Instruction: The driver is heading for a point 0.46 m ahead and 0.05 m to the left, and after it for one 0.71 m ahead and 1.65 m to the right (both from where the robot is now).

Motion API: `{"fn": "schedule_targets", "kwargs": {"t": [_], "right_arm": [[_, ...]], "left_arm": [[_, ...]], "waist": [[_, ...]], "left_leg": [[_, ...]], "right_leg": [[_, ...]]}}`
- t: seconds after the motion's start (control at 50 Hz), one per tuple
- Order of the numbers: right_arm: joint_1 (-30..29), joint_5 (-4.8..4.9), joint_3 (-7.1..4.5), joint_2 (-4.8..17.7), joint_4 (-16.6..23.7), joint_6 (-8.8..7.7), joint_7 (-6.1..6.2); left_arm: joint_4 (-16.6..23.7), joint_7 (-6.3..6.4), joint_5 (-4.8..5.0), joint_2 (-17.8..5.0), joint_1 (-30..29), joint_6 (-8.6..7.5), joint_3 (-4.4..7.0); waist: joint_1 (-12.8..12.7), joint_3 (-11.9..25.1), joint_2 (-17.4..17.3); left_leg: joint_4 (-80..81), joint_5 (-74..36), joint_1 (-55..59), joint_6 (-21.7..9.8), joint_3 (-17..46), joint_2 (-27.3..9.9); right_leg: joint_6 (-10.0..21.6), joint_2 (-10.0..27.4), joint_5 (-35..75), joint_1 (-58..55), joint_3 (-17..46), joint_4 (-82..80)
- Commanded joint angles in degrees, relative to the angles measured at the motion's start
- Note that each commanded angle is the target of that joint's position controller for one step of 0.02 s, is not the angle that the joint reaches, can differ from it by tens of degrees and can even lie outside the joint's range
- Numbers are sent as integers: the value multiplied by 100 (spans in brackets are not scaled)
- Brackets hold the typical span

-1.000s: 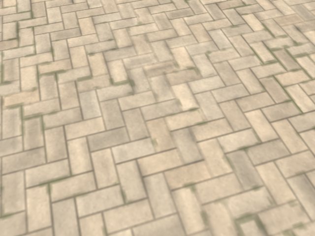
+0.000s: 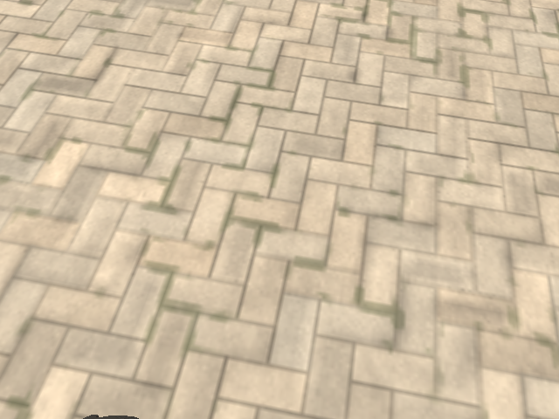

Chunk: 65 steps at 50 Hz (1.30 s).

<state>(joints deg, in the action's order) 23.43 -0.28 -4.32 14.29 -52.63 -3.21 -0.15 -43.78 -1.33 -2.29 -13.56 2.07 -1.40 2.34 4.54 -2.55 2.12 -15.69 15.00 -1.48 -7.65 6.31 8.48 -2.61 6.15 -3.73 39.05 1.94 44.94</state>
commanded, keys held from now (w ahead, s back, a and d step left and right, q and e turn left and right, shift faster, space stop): w+q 0.40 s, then w+e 0.60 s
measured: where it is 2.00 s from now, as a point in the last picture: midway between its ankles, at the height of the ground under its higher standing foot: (228, 307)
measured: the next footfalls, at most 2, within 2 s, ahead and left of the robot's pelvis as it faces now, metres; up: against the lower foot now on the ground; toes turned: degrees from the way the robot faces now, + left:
right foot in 0.16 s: +0.28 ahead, -0.13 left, +0.00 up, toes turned +7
left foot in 0.66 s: +0.46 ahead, +0.15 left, +0.00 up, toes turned +17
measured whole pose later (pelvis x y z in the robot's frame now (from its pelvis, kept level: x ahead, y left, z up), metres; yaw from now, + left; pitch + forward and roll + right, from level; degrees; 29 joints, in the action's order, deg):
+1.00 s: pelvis +0.51 +0.07 +0.00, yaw +4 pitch +1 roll +1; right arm 22.7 -1.2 -2.7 13.7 -51.6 -5.5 0.5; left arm -46.1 -3.5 -1.8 -15.3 9.9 0.3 3.9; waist 1.9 -1.2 2.4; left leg -13.7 14.8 -0.1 -2.3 -13.3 0.9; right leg 1.9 5.2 -3.4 38.6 -1.5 51.7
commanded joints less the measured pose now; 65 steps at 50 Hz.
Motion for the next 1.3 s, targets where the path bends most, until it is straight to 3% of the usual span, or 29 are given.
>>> {"fn": "schedule_targets", "kwargs": {"t": [0.02,0.08,0.14,0.16,0.18,0.2,0.22,0.24,0.28,0.36,0.48,0.56,0.6,0.64,0.66,0.68,0.7,0.74,0.78,0.88,1.06,1.14,1.16,1.18,1.2,1.22,1.24,1.26,1.3], "right_arm": [[475,-43,-175,877,234,-29,55],[298,-79,-210,1027,351,-34,120],[-225,-40,-244,1181,521,-114,29],[-142,22,-112,699,729,-158,-22],[692,217,-23,228,874,-120,-2],[524,-20,-72,767,710,-25,51],[63,-84,-93,827,728,15,3],[-185,-95,-74,731,769,35,-49],[-241,-183,-60,616,806,161,-170],[-717,-189,-7,466,1076,304,-308],[-1831,-190,181,184,1442,207,-393],[-2424,-219,248,249,1592,138,-372],[-2293,-221,228,347,1570,70,-300],[-972,-317,116,581,1126,-72,-181],[15,-459,-6,1024,952,-126,-79],[175,-439,-147,1637,965,-92,8],[81,-240,-136,1374,988,-37,31],[-665,-168,82,620,939,-96,2],[-904,-112,155,356,893,-167,26],[-616,-64,83,469,663,-352,62],[-59,-96,0,732,306,-272,113],[-120,-86,-70,1024,244,-96,180],[-194,-34,-82,1073,281,-48,180],[-228,12,-53,981,395,-58,163],[330,92,108,211,768,-69,80],[-176,-40,30,702,819,-46,100],[-548,42,78,533,951,-57,113],[-648,7,111,516,939,-80,133],[-541,-179,83,570,917,94,128]], "left_arm": [[680,-25,39,-412,-889,-123,25],[779,-16,83,-568,-730,-206,31],[278,152,84,-1003,1217,-346,209],[253,262,-74,-1425,2143,-376,300],[317,251,-181,-1876,1917,-317,383],[379,217,-50,-1377,1539,-231,341],[432,205,12,-841,1140,-223,205],[387,183,10,-608,976,-237,139],[215,193,41,-557,1124,-302,111],[20,113,140,-671,1451,-499,165],[-275,44,129,-678,1858,-505,139],[-521,39,180,-937,2268,-407,177],[-617,54,149,-1085,2340,-337,210],[-675,63,197,-1025,2328,-287,178],[-448,47,238,-726,2239,-309,82],[-213,19,359,-2,2780,-299,-77],[-355,111,230,-732,2431,-197,127],[-314,58,253,-578,2025,-196,143],[-440,-8,113,-486,2170,-46,174],[-200,-158,54,-277,1538,130,192],[440,-327,3,-257,-65,104,63],[315,-213,-65,-407,718,36,151],[82,-138,-106,-514,1506,-49,225],[-119,-37,-174,-923,2228,-117,373],[0,8,-130,-1849,1956,-95,584],[95,45,208,-1839,2418,-17,634],[73,106,229,-1676,1976,18,581],[106,128,267,-1220,1605,49,462],[189,169,315,-772,1130,85,316]], "waist": [[140,-31,-614],[-58,-9,-726],[-1034,892,-432],[-1303,1808,164],[-697,2345,1596],[-608,1784,763],[-573,882,153],[-520,468,-64],[-408,236,345],[-375,192,350],[-540,-58,294],[-689,-131,287],[-594,-31,345],[16,715,110],[395,1525,-454],[127,2231,-1803],[265,1931,-919],[-160,623,-741],[-454,277,-918],[-564,44,-680],[-235,-366,-591],[-610,169,-716],[-945,647,-604],[-1291,1190,-215],[-680,1841,1292],[-1153,2578,95],[-950,1802,53],[-766,1100,-170],[-368,602,-124]], "left_leg": [[-27,-3022,395,-595,1192,-1484],[-332,-3339,393,-401,1400,-1600],[-2346,-4166,-458,6,1044,-1058],[-3997,-2314,-1264,105,690,-691],[-5456,1859,-2969,282,162,148],[-5976,1402,-3499,220,148,-420],[-5830,795,-3502,249,43,-671],[-5549,475,-3373,294,-31,-855],[-5264,327,-3088,374,-130,-1056],[-5093,-99,-3534,445,-239,-1179],[-3036,-1190,-3358,539,-522,-1069],[-1972,-931,-2815,476,-1038,-1048],[-1631,-451,-2458,377,-1059,-889],[-951,-663,-625,177,-1017,-730],[-875,-170,909,-74,156,-1912],[-406,-175,2357,-661,2569,-3608],[-217,-24,1698,-648,2598,-3445],[160,-648,345,-283,1021,-2801],[461,-989,-362,-21,203,-2426],[821,-1615,-423,-129,-650,-2402],[601,-2528,214,14,-1794,-2432],[-1422,-5996,696,214,-2135,-2359],[-2642,-5604,396,339,-2171,-2253],[-4283,-3630,-692,586,-2180,-2005],[-6640,2159,-3314,970,-1943,-879],[-7078,1932,-3460,974,-653,-791],[-6951,1307,-3728,939,-473,-1083],[-6399,927,-3652,924,-509,-1265],[-5751,760,-3116,997,-462,-1388]], "right_leg": [[68,-349,176,242,-229,-549],[251,-503,-33,-533,-128,-1203],[600,-621,-257,-3408,-135,-1842],[846,737,-1445,-4783,1202,-1937],[1528,2172,-1551,-5813,3966,-2668],[1576,1975,-2535,-5130,4246,-2864],[1420,1660,-2507,-4225,3158,-2996],[1273,1330,-1770,-3648,2265,-3106],[1066,936,-721,-3096,1169,-3299],[1169,974,418,-3163,334,-3541],[1138,603,906,-3076,-573,-3701],[1183,747,1561,-3505,-341,-3490],[1152,834,2370,-3831,-227,-3005],[966,481,2839,-3547,-458,-1383],[843,191,1070,-2466,-617,160],[635,-704,-2766,-450,-740,1971],[728,-545,-2599,-126,-48,2517],[742,-170,-1749,-185,47,2180],[618,-55,-1438,-574,1,1961],[459,19,-598,-23,-68,1838],[720,-183,106,-249,-774,-511],[1125,-956,-803,-1386,-1221,-966],[1255,-1150,-421,-2348,-1126,-1439],[1488,-653,469,-3742,-395,-1741],[2533,1427,3562,-5841,2393,-1358],[2777,1563,4484,-5825,3055,-1737],[2646,1448,4534,-5187,2225,-1894],[2352,1126,4115,-4331,1775,-2111],[1994,569,3584,-3187,1237,-2472]]}}
Velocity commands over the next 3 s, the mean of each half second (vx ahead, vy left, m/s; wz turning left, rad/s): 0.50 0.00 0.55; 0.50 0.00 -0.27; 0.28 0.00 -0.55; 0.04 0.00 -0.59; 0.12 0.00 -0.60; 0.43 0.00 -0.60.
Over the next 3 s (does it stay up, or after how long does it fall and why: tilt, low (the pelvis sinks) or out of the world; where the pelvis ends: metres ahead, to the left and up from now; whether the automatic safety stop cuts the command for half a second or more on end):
stays up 0.91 -0.11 0.00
